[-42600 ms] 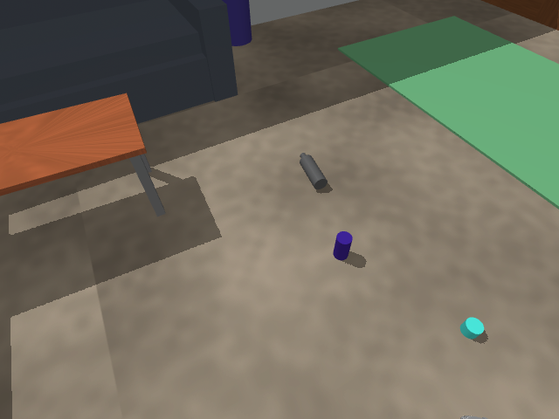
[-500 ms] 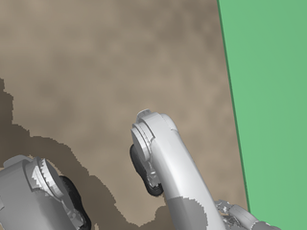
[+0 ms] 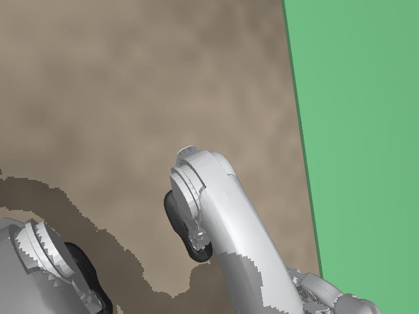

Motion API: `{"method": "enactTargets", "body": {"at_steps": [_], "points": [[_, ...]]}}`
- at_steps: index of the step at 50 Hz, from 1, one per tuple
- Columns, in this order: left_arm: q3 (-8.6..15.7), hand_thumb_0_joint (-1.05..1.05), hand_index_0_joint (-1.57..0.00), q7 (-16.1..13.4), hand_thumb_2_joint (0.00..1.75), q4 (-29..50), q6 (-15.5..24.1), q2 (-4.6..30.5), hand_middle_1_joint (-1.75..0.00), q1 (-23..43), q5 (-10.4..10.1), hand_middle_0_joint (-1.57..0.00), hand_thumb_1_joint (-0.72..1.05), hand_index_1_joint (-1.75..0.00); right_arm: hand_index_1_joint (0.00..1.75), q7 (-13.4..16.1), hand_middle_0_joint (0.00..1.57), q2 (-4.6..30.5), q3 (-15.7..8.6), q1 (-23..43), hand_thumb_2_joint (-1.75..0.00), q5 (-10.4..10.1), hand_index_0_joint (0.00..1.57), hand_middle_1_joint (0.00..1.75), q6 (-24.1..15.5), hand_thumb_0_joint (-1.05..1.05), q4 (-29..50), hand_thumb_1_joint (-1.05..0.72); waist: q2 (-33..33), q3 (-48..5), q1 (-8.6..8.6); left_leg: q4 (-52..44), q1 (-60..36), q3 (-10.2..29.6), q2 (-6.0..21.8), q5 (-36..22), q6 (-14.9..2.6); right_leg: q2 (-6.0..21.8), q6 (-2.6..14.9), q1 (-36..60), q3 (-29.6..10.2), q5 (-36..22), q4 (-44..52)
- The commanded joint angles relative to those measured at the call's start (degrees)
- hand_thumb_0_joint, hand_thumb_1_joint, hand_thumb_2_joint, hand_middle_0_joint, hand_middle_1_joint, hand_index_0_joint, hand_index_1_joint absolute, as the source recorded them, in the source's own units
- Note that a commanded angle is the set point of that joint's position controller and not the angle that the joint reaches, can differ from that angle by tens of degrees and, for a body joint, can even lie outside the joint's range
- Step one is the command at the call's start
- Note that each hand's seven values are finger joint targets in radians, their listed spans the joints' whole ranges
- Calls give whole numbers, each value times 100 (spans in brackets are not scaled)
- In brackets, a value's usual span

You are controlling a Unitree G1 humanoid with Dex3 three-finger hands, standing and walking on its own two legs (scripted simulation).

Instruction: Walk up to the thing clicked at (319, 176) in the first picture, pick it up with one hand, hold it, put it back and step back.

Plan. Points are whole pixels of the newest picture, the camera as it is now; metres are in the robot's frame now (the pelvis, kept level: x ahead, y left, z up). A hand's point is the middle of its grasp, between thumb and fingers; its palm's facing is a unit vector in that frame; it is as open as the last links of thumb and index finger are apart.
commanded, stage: rest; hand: left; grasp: from above
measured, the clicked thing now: out of the picture +0.46 +0.33 -0.27
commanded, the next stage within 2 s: open in 0.58 s
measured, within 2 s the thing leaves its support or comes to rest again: rests again in 0.80 s
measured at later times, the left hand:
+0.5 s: hand out of the picture +0.44 +0.32 -0.25, palm faces -0.06 -0.45 -0.89, open 10.4 cm
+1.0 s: hand out of the picture +0.45 +0.33 -0.24, palm faces -0.05 -0.43 -0.90, open 11.2 cm
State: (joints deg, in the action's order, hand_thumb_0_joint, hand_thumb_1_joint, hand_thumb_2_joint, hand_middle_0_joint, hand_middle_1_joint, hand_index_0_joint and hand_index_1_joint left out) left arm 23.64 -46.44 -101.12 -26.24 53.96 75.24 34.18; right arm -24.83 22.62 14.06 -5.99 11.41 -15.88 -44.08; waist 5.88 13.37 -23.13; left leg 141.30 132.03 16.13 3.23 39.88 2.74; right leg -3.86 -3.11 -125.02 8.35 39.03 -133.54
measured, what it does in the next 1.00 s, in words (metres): stands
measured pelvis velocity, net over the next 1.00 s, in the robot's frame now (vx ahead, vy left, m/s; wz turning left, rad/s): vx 0.00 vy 0.00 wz -0.04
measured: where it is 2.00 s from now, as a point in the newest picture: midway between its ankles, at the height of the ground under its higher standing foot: (146, 264)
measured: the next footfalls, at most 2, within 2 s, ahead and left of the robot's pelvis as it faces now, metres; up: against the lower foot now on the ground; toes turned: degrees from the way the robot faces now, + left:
none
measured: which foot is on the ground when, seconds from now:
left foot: down 0.00-1.00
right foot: down 0.00-1.00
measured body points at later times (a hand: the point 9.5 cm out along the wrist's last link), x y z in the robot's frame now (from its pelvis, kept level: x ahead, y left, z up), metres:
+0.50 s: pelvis +0.00 +0.00 +0.00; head +0.31 +0.10 +0.31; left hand +0.45 +0.34 -0.20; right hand +0.01 -0.25 -0.05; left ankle +0.07 +0.14 -0.29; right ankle +0.11 -0.12 -0.29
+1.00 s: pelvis +0.00 +0.00 +0.00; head +0.31 +0.10 +0.32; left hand +0.45 +0.35 -0.19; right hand +0.00 -0.24 -0.04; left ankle +0.07 +0.14 -0.29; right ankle +0.11 -0.12 -0.29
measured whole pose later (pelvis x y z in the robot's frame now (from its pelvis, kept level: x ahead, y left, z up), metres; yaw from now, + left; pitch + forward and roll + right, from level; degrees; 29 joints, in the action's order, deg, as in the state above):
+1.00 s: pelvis +0.00 +0.00 +0.00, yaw -2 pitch +28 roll -14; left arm 21.2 -46.5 -101.3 -23.6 58.8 73.9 32.4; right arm -24.1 23.0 19.0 -7.0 10.7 -17.0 -40.1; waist 7.6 14.8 -24.9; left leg 141.7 131.3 18.3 3.8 40.7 2.7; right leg -4.7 -3.4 -123.7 10.1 38.6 -132.0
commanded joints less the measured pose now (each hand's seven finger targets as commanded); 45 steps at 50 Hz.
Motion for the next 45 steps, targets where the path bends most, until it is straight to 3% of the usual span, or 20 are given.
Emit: {"method": "enactTargets", "body": {"at_steps": [1, 2, 7, 8, 11, 14, 16, 17, 24, 33, 35, 39, 42, 45], "points": [[-247, 0, -84, -291, 92, 664, 40, 1292, -95, 1574, 125, -80, 47, -91, 30, -2, 20, 1885, -427, -1445, -90, -10, 20, 30, 6, 0, -218, -91, -2983, -4222, -373, -1221, -3004, -666, 154, -1258, -268, -70, 285, 2245, 741, -1955, 1304], [-293, 0, -85, -298, 94, 726, 52, 1220, -95, 1604, 107, -82, 47, -91, 30, -9, 20, 1847, -390, -1546, -90, 11, 20, 30, 15, 0, -251, -91, -3000, -4240, -424, -1236, -2994, -684, 148, -1294, -264, -96, 287, 2337, 719, -2005, 1328], [-248, 0, -83, -284, 93, 666, 72, 1332, -95, 1598, 62, -80, 46, -91, 30, -7, 20, 1901, -346, -1444, -90, -44, 20, 30, 5, 0, -8, -91, -3012, -4320, -354, -1197, -3069, -639, 183, -1393, -244, -111, 297, 2300, 740, -2063, 1315], [-361, 0, -84, -269, 94, 651, 74, 1261, -94, 1564, 60, -81, 47, -91, 30, 3, 20, 1835, -286, -1428, -90, 1, 20, 30, 14, 0, -183, -91, -3043, -4149, -420, -1241, -3045, -631, 172, -1329, -241, -95, 284, 2305, 758, -2040, 1284], [-400, 0, -86, -257, 93, 755, 66, 1307, -96, 1542, 97, -82, 50, -92, 30, -4, 20, 1859, -269, -1405, -90, -15, 20, 30, 16, 0, -37, -91, -2975, -4124, -405, -1198, -3019, -630, 170, -1297, -263, -124, 283, 2280, 766, -2000, 1329], [-270, 0, -83, -313, 92, 661, 115, 1473, -93, 1448, 148, -80, 45, -90, 30, -5, 20, 1915, -277, -1484, -90, -46, 20, 30, 11, 0, -38, -91, -3123, -4195, -384, -1279, -3051, -601, 195, -1299, -234, -144, 315, 2300, 772, -1971, 1343], [-347, 0, -83, -298, 93, 685, 111, 1406, -94, 1449, 156, -80, 46, -91, 30, -11, 20, 1871, -251, -1451, -90, -39, 20, 30, 23, 0, 7, -91, -3157, -4026, -432, -1281, -3056, -558, 186, -1229, -231, -110, 322, 2150, 811, -1910, 1285], [-265, 0, -83, -337, 92, 600, 129, 1461, -93, 1405, 145, -80, 45, -90, 30, -7, 20, 1919, -236, -1457, -90, -53, 20, 30, 23, 0, -13, -91, -3122, -4087, -399, -1292, -3113, -543, 212, -1195, -220, -132, 327, 2195, 809, -1875, 1345], [-311, 0, -83, -309, 94, 678, 193, 1475, -91, 1403, -52, -81, 45, -90, 30, 22, 20, 1915, -131, -1468, -90, -17, 20, 30, -25, 0, 46, -91, -2949, -4081, -491, -1140, -2851, -644, 193, -1378, -267, -179, 255, 2555, 758, -2132, 1379], [-368, 0, -85, -271, 86, 708, 231, 1644, -88, 1407, 37, -82, 49, -85, 30, 64, 20, 1996, -68, -1350, -90, -22, 20, 30, -37, 0, 122, -91, -3123, -3870, -524, -1254, -3057, -524, 219, -1149, -210, -152, 312, 2243, 850, -1839, 1320], [-379, 0, -76, -268, 85, 677, 250, 1658, -90, 1289, 107, -73, 39, -86, 30, 62, 20, 1988, -55, -1417, -90, -49, 20, 30, -44, 0, 143, -90, -3152, -3834, -547, -1265, -3027, -504, 223, -1132, -223, -176, 320, 2233, 861, -1821, 1377], [-359, 0, -47, -290, 85, 586, 275, 1622, -91, 1255, 43, -44, 7, -88, 30, 77, 20, 1951, -18, -1434, -90, -35, 20, 30, -67, 0, 99, -89, -3064, -3776, -546, -1282, -2958, -492, 232, -1114, -225, -166, 309, 2319, 872, -1824, 1415], [-356, 0, -36, -281, 88, 616, 289, 1622, -92, 1269, -11, -34, -15, -91, 30, 83, 20, 1999, -16, -1438, -90, -42, 20, 30, -94, 0, 90, -90, -3054, -3781, -570, -1260, -3009, -491, 228, -1144, -222, -163, 295, 2308, 887, -1860, 1391], [-429, 0, -30, -221, 91, 578, 283, 1588, -96, 1194, -56, -29, -23, -95, 30, 96, 20, 1980, 17, -1443, -90, -43, 20, 30, -111, 0, 97, -90, -2965, -3709, -593, -1230, -2904, -497, 219, -1076, -247, -176, 276, 2332, 873, -1813, 1428]]}}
